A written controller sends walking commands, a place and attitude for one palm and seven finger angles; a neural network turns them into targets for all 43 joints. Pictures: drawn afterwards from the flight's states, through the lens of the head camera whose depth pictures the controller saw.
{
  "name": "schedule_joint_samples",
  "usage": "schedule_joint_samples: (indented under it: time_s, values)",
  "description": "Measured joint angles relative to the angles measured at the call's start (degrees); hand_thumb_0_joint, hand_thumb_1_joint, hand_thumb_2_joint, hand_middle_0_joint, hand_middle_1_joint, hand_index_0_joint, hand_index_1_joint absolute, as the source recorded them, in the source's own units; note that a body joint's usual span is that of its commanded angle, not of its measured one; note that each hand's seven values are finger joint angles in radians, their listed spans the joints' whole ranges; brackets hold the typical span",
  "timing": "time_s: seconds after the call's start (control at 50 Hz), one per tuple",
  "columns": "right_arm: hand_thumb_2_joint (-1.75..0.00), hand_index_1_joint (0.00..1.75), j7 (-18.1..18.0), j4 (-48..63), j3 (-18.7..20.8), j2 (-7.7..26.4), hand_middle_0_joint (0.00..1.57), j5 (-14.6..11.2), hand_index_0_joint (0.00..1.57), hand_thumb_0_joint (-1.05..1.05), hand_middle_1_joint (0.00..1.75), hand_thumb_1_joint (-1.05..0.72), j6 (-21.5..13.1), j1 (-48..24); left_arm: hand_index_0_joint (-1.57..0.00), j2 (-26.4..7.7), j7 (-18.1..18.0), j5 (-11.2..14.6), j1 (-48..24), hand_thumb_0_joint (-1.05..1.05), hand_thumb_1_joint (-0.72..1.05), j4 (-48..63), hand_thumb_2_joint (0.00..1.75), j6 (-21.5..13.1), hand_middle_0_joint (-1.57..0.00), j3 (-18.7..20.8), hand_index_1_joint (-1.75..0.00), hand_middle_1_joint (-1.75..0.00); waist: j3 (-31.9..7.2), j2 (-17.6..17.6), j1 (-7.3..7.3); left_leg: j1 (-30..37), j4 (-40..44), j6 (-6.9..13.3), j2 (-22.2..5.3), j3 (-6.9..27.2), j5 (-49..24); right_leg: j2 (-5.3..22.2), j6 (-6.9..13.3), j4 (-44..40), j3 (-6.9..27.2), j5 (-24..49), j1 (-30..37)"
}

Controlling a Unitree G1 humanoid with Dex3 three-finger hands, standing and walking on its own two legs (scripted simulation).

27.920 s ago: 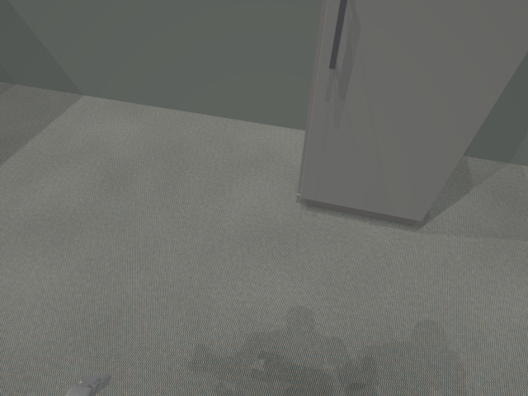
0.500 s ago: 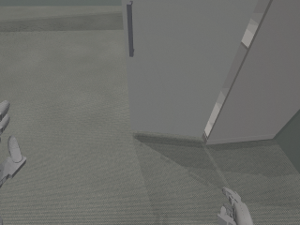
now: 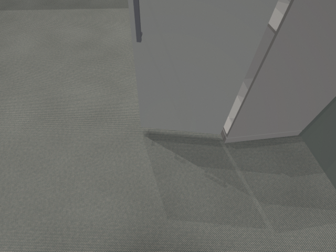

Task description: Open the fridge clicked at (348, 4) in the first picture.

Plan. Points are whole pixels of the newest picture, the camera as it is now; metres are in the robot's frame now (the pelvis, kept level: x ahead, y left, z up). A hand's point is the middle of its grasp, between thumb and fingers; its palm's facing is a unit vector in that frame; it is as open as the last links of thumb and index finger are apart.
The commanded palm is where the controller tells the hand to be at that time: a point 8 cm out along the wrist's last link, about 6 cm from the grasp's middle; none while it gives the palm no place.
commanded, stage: let the arm hang, fingers relaxed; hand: left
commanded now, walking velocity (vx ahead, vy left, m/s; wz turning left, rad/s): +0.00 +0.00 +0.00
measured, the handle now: (137, 9) +0.91 +0.17 +0.12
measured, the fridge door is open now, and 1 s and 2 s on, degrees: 77 77 77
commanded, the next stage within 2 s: look to check the result in 0.60 s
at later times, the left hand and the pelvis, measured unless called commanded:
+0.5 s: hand (74, 244) +0.15 +0.25 -0.14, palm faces -0.07 -0.94 -0.34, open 7.4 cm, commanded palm none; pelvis +0.03 +0.01 +0.01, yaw -1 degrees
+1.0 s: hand out of the picture +0.12 +0.26 -0.15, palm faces -0.05 -0.94 -0.35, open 7.4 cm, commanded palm none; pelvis +0.06 +0.00 +0.01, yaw +0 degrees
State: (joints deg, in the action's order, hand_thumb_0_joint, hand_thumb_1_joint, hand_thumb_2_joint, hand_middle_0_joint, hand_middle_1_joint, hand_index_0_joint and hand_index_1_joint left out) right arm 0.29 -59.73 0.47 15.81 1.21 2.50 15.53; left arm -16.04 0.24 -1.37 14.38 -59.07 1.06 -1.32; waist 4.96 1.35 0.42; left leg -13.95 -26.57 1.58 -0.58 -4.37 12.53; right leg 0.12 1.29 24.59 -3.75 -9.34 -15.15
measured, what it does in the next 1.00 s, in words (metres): shifts its weight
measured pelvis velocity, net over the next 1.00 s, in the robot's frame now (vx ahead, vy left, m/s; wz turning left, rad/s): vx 0.06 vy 0.00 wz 0.00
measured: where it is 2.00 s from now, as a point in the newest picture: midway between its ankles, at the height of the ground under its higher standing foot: outside the picture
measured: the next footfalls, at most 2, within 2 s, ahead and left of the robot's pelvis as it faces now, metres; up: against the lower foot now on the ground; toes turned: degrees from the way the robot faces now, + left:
none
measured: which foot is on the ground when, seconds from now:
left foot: down 0.00-1.00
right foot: down 0.00-1.00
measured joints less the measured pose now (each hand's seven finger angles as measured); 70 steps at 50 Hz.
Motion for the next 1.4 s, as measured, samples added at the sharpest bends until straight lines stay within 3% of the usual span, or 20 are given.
schedule_joint_samples:
  time_s: [0.22, 0.46, 0.88, 1.4]
  values:
    - [-0.90, 0.30, -0.1, -3.1, 0.4, 1.7, 0.20, -0.2, 0.20, 0.01, 0.30, -0.90, -1.5, -4.1, -0.20, -4.1, -0.4, 0.2, -5.7, 0.01, 0.92, -4.5, 0.90, -1.2, -0.20, 1.2, -0.30, -0.30, -2.4, -3.4, -0.10, 3.8, 4.0, 0.3, 0.5, -0.7, -0.7, 0.2, -0.6, -3.4, 0.8, 0.6, 3.3]
    - [-0.90, 0.30, 0.2, -4.0, -0.4, 2.7, 0.20, -0.2, 0.21, 0.01, 0.30, -0.90, -2.4, -9.6, -0.20, -3.1, -0.3, 0.2, -11.4, 0.01, 0.91, -4.3, 0.90, -2.4, -0.20, 0.2, -0.30, -0.30, -3.8, -2.6, 0.15, 7.9, 8.4, 0.3, 1.1, -1.0, -1.4, 0.6, -1.0, -5.7, 1.2, 0.3, 6.4]
    - [-0.90, 0.30, -0.4, -5.4, -0.5, 3.5, 0.20, -0.4, 0.21, 0.01, 0.30, -0.90, -2.2, -9.0, -0.20, -3.6, -0.2, 0.3, -8.3, 0.01, 0.91, -6.4, 0.90, -2.0, -0.20, 0.6, -0.30, -0.30, -2.2, -1.2, -0.08, 10.4, 11.0, -0.2, 0.9, -0.4, -0.9, 0.1, -0.8, -8.4, 0.6, -0.3, 9.1]
    - [-0.90, 0.30, -0.4, -5.2, -0.5, 3.5, 0.20, -0.4, 0.21, 0.01, 0.30, -0.90, -2.5, -9.5, -0.20, -3.8, -0.3, 0.3, -9.4, 0.01, 0.91, -5.7, 0.90, -2.4, -0.20, 0.5, -0.30, -0.30, -3.3, -1.4, 0.04, 12.0, 11.9, -0.3, 0.7, -0.5, -0.6, -0.1, -0.7, -9.1, 0.8, -0.6, 10.5]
